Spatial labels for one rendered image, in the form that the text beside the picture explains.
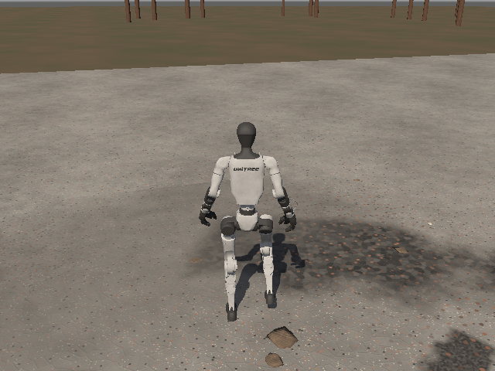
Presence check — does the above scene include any robot right upper arm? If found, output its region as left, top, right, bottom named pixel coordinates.
left=263, top=155, right=285, bottom=199

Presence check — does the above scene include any left robot hand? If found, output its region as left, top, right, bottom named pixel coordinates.
left=199, top=210, right=217, bottom=226

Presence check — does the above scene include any robot right forearm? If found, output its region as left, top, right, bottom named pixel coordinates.
left=278, top=186, right=295, bottom=218

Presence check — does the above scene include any robot right shin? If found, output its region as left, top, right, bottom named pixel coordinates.
left=262, top=242, right=274, bottom=294

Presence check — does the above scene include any robot left forearm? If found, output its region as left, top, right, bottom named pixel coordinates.
left=201, top=187, right=215, bottom=213

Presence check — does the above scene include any robot right thigh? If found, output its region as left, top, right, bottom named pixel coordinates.
left=258, top=214, right=273, bottom=255

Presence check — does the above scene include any robot left upper arm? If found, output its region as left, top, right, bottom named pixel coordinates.
left=208, top=156, right=230, bottom=199

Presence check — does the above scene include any right robot hand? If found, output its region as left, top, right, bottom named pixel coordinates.
left=278, top=214, right=297, bottom=232

